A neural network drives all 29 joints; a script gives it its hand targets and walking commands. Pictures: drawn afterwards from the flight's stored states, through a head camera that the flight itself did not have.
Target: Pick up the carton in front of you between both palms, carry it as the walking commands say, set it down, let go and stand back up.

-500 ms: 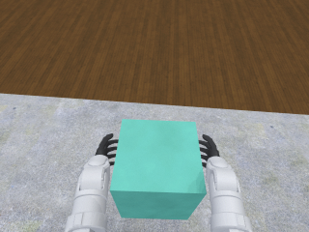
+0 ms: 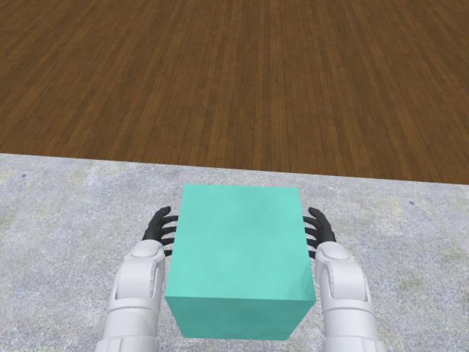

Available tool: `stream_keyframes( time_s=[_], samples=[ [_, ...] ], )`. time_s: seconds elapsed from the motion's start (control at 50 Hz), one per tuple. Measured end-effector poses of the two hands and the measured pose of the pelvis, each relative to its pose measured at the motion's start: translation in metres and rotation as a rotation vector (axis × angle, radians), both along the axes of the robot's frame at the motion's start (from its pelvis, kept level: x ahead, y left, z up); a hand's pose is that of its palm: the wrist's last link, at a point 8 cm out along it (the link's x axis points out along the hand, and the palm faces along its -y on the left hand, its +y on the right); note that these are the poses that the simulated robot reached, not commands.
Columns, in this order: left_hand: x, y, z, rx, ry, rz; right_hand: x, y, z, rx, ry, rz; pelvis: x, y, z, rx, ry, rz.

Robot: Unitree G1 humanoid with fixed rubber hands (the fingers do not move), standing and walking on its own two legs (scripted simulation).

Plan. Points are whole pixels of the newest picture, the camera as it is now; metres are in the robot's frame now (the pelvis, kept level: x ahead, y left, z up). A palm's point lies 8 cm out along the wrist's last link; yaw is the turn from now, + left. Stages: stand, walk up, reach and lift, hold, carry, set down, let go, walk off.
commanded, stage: hold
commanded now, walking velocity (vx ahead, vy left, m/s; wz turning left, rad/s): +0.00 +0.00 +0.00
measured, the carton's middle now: (237, 266) +0.29 +0.00 -0.03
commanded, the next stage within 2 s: carry in 1.02 s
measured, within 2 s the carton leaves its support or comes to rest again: neither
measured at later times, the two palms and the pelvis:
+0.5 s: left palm (152, 248) +0.28 +0.15 +0.05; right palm (325, 251) +0.28 -0.15 +0.05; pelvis -0.01 +0.00 +0.00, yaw +0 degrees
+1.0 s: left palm (153, 249) +0.28 +0.15 +0.04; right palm (325, 251) +0.28 -0.15 +0.04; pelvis +0.00 +0.00 +0.00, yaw +0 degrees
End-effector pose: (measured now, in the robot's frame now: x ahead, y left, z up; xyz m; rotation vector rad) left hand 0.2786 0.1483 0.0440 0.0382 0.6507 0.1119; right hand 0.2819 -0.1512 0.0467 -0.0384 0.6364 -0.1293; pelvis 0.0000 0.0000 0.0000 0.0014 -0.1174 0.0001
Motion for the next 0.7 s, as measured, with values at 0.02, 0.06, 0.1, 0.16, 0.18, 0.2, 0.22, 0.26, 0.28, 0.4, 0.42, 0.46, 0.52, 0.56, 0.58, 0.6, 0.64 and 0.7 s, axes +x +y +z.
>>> stream_keyframes(
  time_s=[0.02, 0.06, 0.1, 0.16, 0.18, 0.2, 0.22, 0.26, 0.28, 0.4, 0.42, 0.46, 0.52, 0.56, 0.58, 0.6, 0.64, 0.7],
  samples=[
    [-0.001, 0.000, 0.001, 0.000, 0.000, -0.001, -0.001, 0.000, 0.001, 0.001, 0.000, -0.002, -0.001, 0.000, 0.000, 0.000, -0.004, 0.000],
    [-0.002, -0.001, 0.002, -0.002, 0.008, -0.003, -0.004, -0.001, 0.001, 0.004, 0.008, -0.005, -0.002, 0.000, 0.000, 0.000, -0.012, -0.002],
    [-0.004, -0.001, 0.001, -0.004, 0.018, -0.004, -0.006, -0.001, 0.000, 0.007, 0.018, -0.008, -0.005, 0.001, -0.001, 0.000, -0.018, -0.003],
    [-0.006, -0.001, -0.001, -0.005, 0.028, -0.003, -0.008, -0.001, -0.002, 0.008, 0.028, -0.011, -0.008, 0.001, -0.001, 0.000, -0.022, -0.003],
    [-0.006, -0.001, -0.002, -0.007, 0.029, -0.002, -0.008, -0.001, -0.002, 0.009, 0.029, -0.012, -0.010, 0.001, -0.002, 0.000, -0.023, -0.003],
    [-0.006, 0.000, -0.002, -0.008, 0.029, 0.000, -0.009, -0.001, -0.003, 0.010, 0.029, -0.013, -0.011, 0.001, -0.002, 0.000, -0.023, -0.003],
    [-0.007, 0.000, -0.002, -0.010, 0.028, 0.001, -0.009, 0.000, -0.003, 0.011, 0.028, -0.013, -0.011, 0.002, -0.002, 0.000, -0.023, -0.003],
    [-0.007, 0.000, -0.002, -0.013, 0.025, 0.004, -0.008, 0.000, -0.002, 0.014, 0.025, -0.014, -0.013, 0.002, -0.003, 0.000, -0.023, -0.003],
    [-0.006, 0.001, -0.001, -0.015, 0.023, 0.005, -0.008, 0.000, -0.002, 0.015, 0.023, -0.015, -0.014, 0.002, -0.003, 0.000, -0.023, -0.003],
    [-0.004, 0.001, 0.001, -0.020, 0.015, 0.010, -0.006, 0.001, 0.000, 0.019, 0.015, -0.017, -0.014, 0.002, -0.003, 0.000, -0.023, -0.003],
    [-0.004, 0.001, 0.001, -0.020, 0.015, 0.010, -0.005, 0.001, 0.000, 0.019, 0.015, -0.018, -0.014, 0.002, -0.003, 0.000, -0.023, -0.003],
    [-0.003, 0.001, 0.001, -0.020, 0.015, 0.009, -0.005, 0.001, 0.000, 0.019, 0.015, -0.018, -0.013, 0.002, -0.003, 0.000, -0.023, -0.003],
    [-0.002, 0.000, 0.001, -0.017, 0.017, 0.006, -0.004, 0.000, 0.000, 0.016, 0.017, -0.017, -0.011, 0.002, -0.002, 0.000, -0.022, -0.004],
    [-0.001, 0.000, 0.001, -0.014, 0.018, 0.004, -0.003, 0.000, 0.000, 0.014, 0.018, -0.015, -0.010, 0.002, -0.002, 0.000, -0.022, -0.004],
    [-0.001, 0.000, 0.001, -0.013, 0.018, 0.003, -0.003, 0.000, 0.000, 0.012, 0.018, -0.014, -0.009, 0.002, -0.002, 0.000, -0.021, -0.004],
    [-0.001, 0.000, 0.001, -0.011, 0.019, 0.002, -0.003, 0.000, 0.000, 0.011, 0.019, -0.013, -0.009, 0.002, -0.002, 0.000, -0.021, -0.005],
    [0.000, 0.000, 0.001, -0.008, 0.020, 0.000, -0.003, 0.000, 0.000, 0.008, 0.020, -0.011, -0.007, 0.002, -0.002, 0.000, -0.020, -0.005],
    [0.000, 0.000, 0.000, -0.005, 0.021, -0.001, -0.002, -0.001, 0.000, 0.005, 0.022, -0.007, -0.005, 0.001, -0.001, 0.000, -0.019, -0.005]
  ],
)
